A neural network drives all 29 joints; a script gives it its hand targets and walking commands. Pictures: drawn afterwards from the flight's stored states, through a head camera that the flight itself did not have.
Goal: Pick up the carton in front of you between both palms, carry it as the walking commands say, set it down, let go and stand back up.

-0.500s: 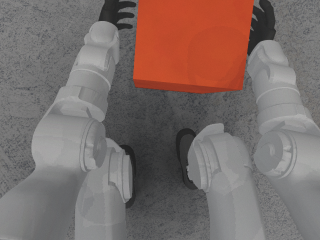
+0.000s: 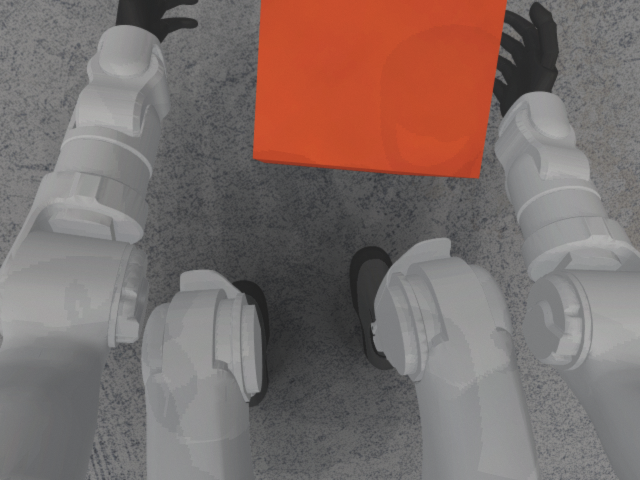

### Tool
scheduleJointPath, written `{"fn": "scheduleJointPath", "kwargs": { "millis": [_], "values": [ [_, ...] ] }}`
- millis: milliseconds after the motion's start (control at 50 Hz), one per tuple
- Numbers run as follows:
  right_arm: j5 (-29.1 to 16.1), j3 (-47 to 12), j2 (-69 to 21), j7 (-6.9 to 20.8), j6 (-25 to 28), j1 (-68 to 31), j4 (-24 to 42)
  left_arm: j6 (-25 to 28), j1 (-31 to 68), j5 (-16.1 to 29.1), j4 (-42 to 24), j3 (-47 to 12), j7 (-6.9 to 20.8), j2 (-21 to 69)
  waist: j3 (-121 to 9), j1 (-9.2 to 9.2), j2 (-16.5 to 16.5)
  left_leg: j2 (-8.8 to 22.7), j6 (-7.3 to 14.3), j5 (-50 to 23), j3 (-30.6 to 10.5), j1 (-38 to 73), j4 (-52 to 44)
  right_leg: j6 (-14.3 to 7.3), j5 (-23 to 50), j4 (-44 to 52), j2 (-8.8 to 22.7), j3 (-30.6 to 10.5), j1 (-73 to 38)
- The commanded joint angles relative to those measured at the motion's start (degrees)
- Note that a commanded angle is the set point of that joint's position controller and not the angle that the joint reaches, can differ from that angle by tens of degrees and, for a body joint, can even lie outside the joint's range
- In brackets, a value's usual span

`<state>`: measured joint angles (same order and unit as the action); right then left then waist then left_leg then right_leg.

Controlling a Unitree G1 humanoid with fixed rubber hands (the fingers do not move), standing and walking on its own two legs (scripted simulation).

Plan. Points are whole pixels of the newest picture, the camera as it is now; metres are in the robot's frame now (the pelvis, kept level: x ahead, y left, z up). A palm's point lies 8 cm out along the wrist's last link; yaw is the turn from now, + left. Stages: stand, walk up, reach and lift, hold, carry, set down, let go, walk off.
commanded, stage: set down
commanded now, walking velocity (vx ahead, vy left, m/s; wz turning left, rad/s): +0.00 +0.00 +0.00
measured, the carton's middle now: (355, 82) +0.50 -0.08 -0.24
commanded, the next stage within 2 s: let go in 1.00 s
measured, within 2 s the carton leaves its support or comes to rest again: neither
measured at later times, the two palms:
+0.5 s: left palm out of the picture +0.56 +0.13 -0.01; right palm out of the picture +0.46 -0.25 -0.01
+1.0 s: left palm out of the picture +0.56 +0.13 +0.15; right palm out of the picture +0.46 -0.26 +0.15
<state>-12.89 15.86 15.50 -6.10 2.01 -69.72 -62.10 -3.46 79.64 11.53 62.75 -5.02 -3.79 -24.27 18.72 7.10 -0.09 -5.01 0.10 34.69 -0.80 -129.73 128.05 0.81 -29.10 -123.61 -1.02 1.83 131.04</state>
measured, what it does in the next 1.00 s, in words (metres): rises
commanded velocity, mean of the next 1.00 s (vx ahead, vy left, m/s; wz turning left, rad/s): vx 0.00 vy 0.00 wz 0.00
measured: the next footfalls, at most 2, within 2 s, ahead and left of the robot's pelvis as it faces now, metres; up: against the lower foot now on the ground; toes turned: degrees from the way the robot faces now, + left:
none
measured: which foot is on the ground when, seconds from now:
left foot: down 0.00-1.00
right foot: down 0.00-1.00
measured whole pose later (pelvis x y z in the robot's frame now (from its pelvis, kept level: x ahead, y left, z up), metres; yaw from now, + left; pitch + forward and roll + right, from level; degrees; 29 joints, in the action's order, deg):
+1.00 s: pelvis +0.04 +0.00 +0.24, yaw +0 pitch +45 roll -1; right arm -4.2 20.8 7.9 -2.4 -6.6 -47.1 -40.4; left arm -9.4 60.7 -2.1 52.5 9.1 0.8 -17.3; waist -7.0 8.3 2.3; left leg -3.4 0.5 25.4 -2.0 -95.7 76.4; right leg 0.6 -20.8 -73.3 -2.2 -0.8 97.2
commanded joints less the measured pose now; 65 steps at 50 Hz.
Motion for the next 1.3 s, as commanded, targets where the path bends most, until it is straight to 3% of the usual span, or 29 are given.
{"fn": "scheduleJointPath", "kwargs": {
  "millis": [0, 120, 220, 360, 460, 580, 980, 1080, 1180, 1280],
  "values": [
    [-1.1, -0.1, 9.2, -0.7, 0.5, -7.6, 10.3, 0.4, 14.1, -0.7, -8.6, 1.8, -0.4, -3.3, -75.8, 5.48, 8.6, 2.6, -0.9, -15.8, -0.8, 34.3, -11.4, 1.7, 23.4, 8.9, 0.4, 0.8, -39.1],
    [-1.4, -1.5, 5.4, -1.9, -4.2, -1.7, 22.6, -2.7, 10.2, -5.1, -16.4, 7.3, -1.4, -4.3, -84.8, 2.98, 7.0, 0.8, 0.3, -11.9, 2.9, 37.2, -16.9, 1.9, 21.3, 14.9, -1.6, 1.5, -47.4],
    [1.9, 0.0, 1.7, -1.7, -6.8, 0.1, 23.1, -4.0, 7.2, -7.3, -11.9, 10.7, 0.1, -3.3, -72.3, 1.94, 4.3, 0.6, 1.1, -7.2, 2.6, 29.8, -22.0, 2.3, 15.6, 20.2, -1.8, 1.0, -42.0],
    [4.8, 1.9, 0.4, -1.1, -6.7, 2.8, 22.5, -3.1, 4.8, -8.4, -8.7, 11.4, 1.8, -1.6, -72.1, 3.02, 4.5, 0.6, 0.6, -8.3, 2.1, 31.7, -28.7, 2.9, 16.3, 26.1, -2.0, 1.5, -43.0],
    [5.3, 3.0, 1.1, -0.6, -7.3, 5.1, 25.2, -3.9, 4.4, -9.1, -12.8, 11.2, 2.2, -1.4, -78.2, 3.91, 7.3, 0.1, -0.1, -11.3, 2.2, 40.0, -33.2, 2.8, 18.5, 30.4, -2.3, 2.4, -45.3],
    [4.7, 3.2, 1.6, 0.6, -8.8, 7.5, 29.1, -5.8, 2.8, -10.1, -18.2, 11.5, 2.3, -1.1, -83.6, 3.59, 9.3, -0.3, -0.5, -15.9, 2.2, 50.3, -38.9, 2.7, 21.8, 36.0, -2.7, 3.3, -48.9],
    [9.4, 6.0, -1.5, 4.1, -7.2, 15.1, 26.7, -4.5, -6.4, -14.2, -15.1, 15.0, 4.7, 2.7, -74.6, 3.18, 7.4, 0.6, -0.9, -23.0, -0.6, 65.2, -61.4, 2.6, 27.4, 57.8, -2.2, 1.9, -63.5],
    [11.6, 4.9, -1.8, 5.8, -6.3, 20.8, 27.3, -3.9, -13.8, -16.6, -16.2, 16.9, 3.5, 5.3, -77.3, 1.87, 6.6, 0.6, -1.2, -27.6, -1.1, 72.1, -66.6, 2.3, 30.4, 62.2, -2.1, 1.6, -70.4],
    [14.6, 2.4, -0.6, 8.9, -5.5, 32.9, 31.2, -3.5, -28.3, -18.9, -23.7, 17.8, 0.2, 10.9, -77.5, 1.13, 5.1, 0.5, -1.9, -32.7, -1.6, 80.9, -72.5, 1.1, 33.6, 67.0, -2.1, 0.7, -80.7],
    [15.0, -1.5, 1.6, 11.5, -4.6, 42.2, 35.1, -2.0, -38.7, -18.4, -33.5, 16.7, -2.3, 12.9, -66.9, 0.48, 2.9, 0.6, -1.9, -28.3, -1.0, 83.1, -79.7, 0.1, 31.8, 73.1, -1.4, -1.0, -91.2]
  ]
}}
